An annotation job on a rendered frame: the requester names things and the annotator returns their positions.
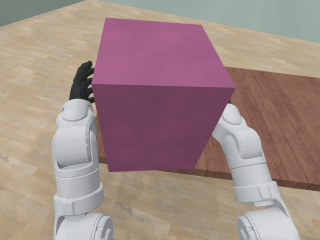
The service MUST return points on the table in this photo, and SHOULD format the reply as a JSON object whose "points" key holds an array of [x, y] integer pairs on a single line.
{"points": [[284, 110]]}

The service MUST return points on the robot right upper arm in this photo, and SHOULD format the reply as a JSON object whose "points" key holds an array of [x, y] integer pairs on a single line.
{"points": [[265, 224]]}

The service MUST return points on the right robot forearm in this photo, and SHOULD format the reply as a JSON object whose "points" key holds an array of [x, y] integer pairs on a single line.
{"points": [[242, 147]]}

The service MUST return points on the carton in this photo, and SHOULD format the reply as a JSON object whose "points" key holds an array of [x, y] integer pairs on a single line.
{"points": [[160, 89]]}

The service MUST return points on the left robot forearm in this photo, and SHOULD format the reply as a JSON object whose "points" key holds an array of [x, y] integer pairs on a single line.
{"points": [[76, 162]]}

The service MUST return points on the robot left upper arm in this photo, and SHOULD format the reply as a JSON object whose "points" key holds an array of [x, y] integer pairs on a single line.
{"points": [[93, 226]]}

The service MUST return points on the robot left hand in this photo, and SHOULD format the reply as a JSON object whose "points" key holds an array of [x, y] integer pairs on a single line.
{"points": [[79, 88]]}

